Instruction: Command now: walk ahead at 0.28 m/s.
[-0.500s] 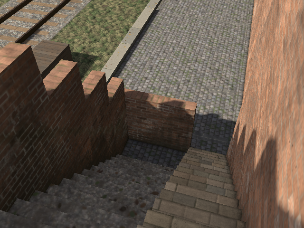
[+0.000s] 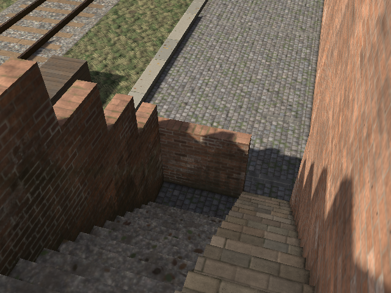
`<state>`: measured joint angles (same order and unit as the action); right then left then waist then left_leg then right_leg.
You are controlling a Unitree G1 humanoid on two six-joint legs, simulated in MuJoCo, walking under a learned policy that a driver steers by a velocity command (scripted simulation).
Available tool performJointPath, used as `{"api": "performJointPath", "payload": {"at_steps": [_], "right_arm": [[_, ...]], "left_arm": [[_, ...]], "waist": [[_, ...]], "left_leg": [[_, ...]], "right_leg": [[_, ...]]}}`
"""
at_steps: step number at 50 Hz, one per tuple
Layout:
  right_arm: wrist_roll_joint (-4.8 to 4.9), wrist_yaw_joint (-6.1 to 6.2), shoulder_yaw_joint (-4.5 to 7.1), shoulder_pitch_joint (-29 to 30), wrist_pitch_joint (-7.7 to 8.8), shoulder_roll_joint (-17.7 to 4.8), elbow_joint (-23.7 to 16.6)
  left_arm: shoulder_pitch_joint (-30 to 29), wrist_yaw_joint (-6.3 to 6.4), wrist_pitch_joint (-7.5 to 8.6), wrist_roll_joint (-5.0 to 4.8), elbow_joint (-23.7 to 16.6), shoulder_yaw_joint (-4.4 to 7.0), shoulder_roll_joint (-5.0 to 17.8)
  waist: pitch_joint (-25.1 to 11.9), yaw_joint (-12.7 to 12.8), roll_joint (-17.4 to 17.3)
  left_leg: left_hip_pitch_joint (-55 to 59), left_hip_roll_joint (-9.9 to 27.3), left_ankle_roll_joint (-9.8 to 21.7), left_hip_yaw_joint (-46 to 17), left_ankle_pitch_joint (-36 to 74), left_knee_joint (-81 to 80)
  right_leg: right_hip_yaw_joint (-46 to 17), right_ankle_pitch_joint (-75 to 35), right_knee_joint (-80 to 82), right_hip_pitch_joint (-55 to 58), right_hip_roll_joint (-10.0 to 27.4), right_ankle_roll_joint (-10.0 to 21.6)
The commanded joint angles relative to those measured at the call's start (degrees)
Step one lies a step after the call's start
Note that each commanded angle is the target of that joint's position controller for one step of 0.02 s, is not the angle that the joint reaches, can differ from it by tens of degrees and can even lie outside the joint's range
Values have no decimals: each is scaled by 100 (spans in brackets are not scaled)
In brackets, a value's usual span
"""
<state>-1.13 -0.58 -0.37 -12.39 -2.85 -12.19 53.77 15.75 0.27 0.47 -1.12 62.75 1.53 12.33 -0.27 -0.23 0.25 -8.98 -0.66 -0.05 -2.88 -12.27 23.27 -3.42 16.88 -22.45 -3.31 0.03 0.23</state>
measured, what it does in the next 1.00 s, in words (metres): walks ahead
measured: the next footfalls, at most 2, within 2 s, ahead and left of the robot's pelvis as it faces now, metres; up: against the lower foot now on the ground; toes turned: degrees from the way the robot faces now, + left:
right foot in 1.12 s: +0.19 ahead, -0.20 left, -0.22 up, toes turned -1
left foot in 1.70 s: +0.46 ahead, -0.07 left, -0.43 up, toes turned +2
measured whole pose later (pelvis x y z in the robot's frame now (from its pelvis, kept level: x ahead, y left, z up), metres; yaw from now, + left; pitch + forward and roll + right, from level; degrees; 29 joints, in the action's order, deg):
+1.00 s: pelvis +0.09 -0.04 -0.09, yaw -2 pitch -1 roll +2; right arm -2.7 1.6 0.5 -19.7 2.2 -13.6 53.5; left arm 6.5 0.2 -0.2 0.1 49.4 3.2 15.6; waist -1.7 1.1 2.0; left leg -22.6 3.5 -3.0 1.4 -41.0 64.8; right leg -11.3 -18.6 -47.4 -32.0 -1.9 0.8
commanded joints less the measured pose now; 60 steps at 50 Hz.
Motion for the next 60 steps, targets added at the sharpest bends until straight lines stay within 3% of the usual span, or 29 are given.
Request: {"api": "performJointPath", "payload": {"at_steps": [1,6,11,14,19,22,27,31,32,33,34,35,36,38,40,42,44,45,47,50,52,53,54,55,56,57,58,59,60], "right_arm": [[-4,31,91,535,101,-423,-480],[-50,141,53,351,229,-410,-483],[-27,113,173,95,294,-715,-371],[3,119,226,162,253,-775,-429],[40,133,249,124,139,-866,-432],[38,112,278,394,174,-945,-450],[-16,221,272,825,118,-778,-727],[-47,117,154,1379,246,-505,-1140],[-70,101,139,1357,274,-475,-1155],[-79,79,145,411,342,-429,-747],[-44,68,263,-549,367,-808,-418],[-52,54,382,-1376,380,-1261,-117],[-11,9,379,-1480,361,-1265,-62],[-123,79,315,-673,294,-1127,-292],[-179,124,259,205,314,-882,-519],[-180,96,188,-31,532,-714,-386],[-163,162,170,-170,683,-814,-417],[-107,262,175,267,734,-850,-507],[-115,272,217,613,682,-960,-683],[-188,247,287,125,636,-900,-598],[-314,327,251,-577,526,-818,-381],[-356,406,294,-978,405,-913,-221],[-365,515,295,-1099,330,-805,-103],[-392,412,254,-1120,199,-743,-19],[-230,243,228,-999,103,-169,79],[-177,216,187,-1058,109,162,-141],[-111,291,195,-1356,166,54,-252],[-106,293,141,-866,243,3,-474],[-240,300,209,193,199,-368,-457]], "left_arm": [[24,39,108,-28,-342,149,678],[192,55,143,-87,-438,291,882],[404,163,29,-86,-459,262,778],[361,192,-14,-61,-526,294,868],[42,165,2,-70,-749,240,806],[189,167,10,10,-767,232,743],[782,188,22,-94,-469,271,997],[275,135,-3,-37,-685,323,1336],[49,135,22,-43,-735,365,1383],[-375,90,40,-81,-813,381,1300],[-688,107,36,-116,-985,362,1158],[-914,179,75,-13,-1189,315,950],[-1304,280,104,72,-1423,268,836],[-1059,272,131,-8,-1238,287,863],[-527,225,-4,44,-971,269,731],[-581,200,-96,73,-907,387,865],[-935,142,-107,123,-1216,322,646],[-1049,57,-101,181,-1460,174,263],[-975,-23,-62,173,-1567,147,329],[-1006,-53,7,106,-1651,139,501],[-426,58,139,-205,-1431,239,759],[-345,48,158,-159,-1380,313,880],[240,36,168,-105,-1084,392,936],[1392,-81,92,9,-689,377,860],[2041,-188,94,107,-548,195,927],[2336,-305,142,60,-325,115,1179],[2764,-240,131,-186,-120,221,1471],[2749,-166,184,-319,-172,377,1987],[2177,-123,113,-299,-353,209,1473]], "waist": [[594,101,178],[479,129,292],[104,142,-232],[35,182,-59],[-99,24,-464],[31,263,-502],[-99,546,618],[392,453,909],[489,387,834],[0,-6,564],[-406,-546,-280],[-443,-922,-1573],[-77,-980,-1491],[231,-481,-671],[129,104,-708],[72,184,-371],[326,235,-88],[236,528,-599],[-29,689,-493],[113,371,-519],[599,113,-575],[643,-144,-624],[740,23,-509],[287,571,-226],[-139,759,624],[304,434,1442],[163,409,2403],[-64,498,2661],[847,655,1573]], "left_leg": [[-633,75,349,-4,-1305,-6],[-835,24,426,137,-334,890],[-310,43,550,-20,1454,1331],[-288,115,623,-90,2575,1666],[199,377,713,-513,3579,1638],[-114,474,772,-533,3875,1656],[-1303,-162,369,300,1750,2699],[-2858,-96,205,507,-2035,2767],[-2270,-75,167,581,-2044,2253],[-601,123,357,345,-65,1941],[685,165,581,-19,1509,1630],[1589,870,1041,-1265,2274,1116],[1612,1477,1209,-2137,2686,876],[575,1860,1366,-1997,1635,700],[-844,1693,1268,-1556,995,925],[-1258,1509,1062,-1290,-1132,1694],[-2300,1368,854,-1113,-2168,1662],[-3130,1376,703,-995,-2686,1515],[-3379,1218,575,-673,-2760,1703],[-3341,1212,687,-407,-3142,2611],[-2202,1205,818,-383,-2542,3386],[-1956,1187,908,-517,-1743,3795],[-2015,1065,946,-523,-774,4533],[-2140,712,1069,-238,-619,6105],[-3379,-278,897,39,-3939,8988],[-5352,-611,820,-99,-4531,10335],[-6009,-525,713,-282,-4066,10585],[-6499,-371,640,-443,-3448,10168],[-6878,-284,498,-561,-2530,9946]], "right_leg": [[-473,1112,494,-723,455,587],[-704,-173,-315,-573,533,856],[-75,-915,-1372,-751,30,560],[38,-1543,-1867,-878,-60,464],[200,-723,-2559,-1544,-166,382],[289,142,-2414,-1409,-208,298],[-206,-3050,-1773,-26,155,510],[-1655,-3079,-1196,28,1132,1217],[-1495,-3470,-1271,-355,1015,1186],[-1118,-2869,-1945,-1128,749,927],[-322,-2478,-3141,-1906,98,609],[-36,442,-4714,-3407,-467,427],[-619,2089,-4744,-4493,-648,495],[-970,1526,-4444,-4296,-214,314],[-678,118,-4745,-3290,-163,143],[-1075,-1392,-4737,-3629,-265,96],[-1009,-2704,-4056,-3592,-578,107],[-1044,-3499,-3768,-2864,-539,77],[-763,-3967,-2880,-1819,-310,57],[-133,-4102,-2151,-1056,-36,65],[-244,-3409,-491,-1679,540,56],[-66,-2832,-76,-1358,685,111],[-18,-2625,447,-707,752,205],[2,-2091,502,404,661,269],[-425,-2859,-826,986,1059,396],[-262,-3998,-2641,1212,872,-394],[-1400,-3765,-2109,1098,1375,-678],[-3669,1524,-134,654,2060,200],[-4053,4194,941,-213,1996,143]]}}
Velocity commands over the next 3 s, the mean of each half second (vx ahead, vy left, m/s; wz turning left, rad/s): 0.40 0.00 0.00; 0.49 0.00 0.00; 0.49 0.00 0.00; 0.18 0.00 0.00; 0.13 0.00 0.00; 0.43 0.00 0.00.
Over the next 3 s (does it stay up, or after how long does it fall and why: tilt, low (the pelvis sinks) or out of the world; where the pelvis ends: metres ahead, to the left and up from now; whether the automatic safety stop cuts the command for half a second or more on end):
stays up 0.62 -0.29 -0.56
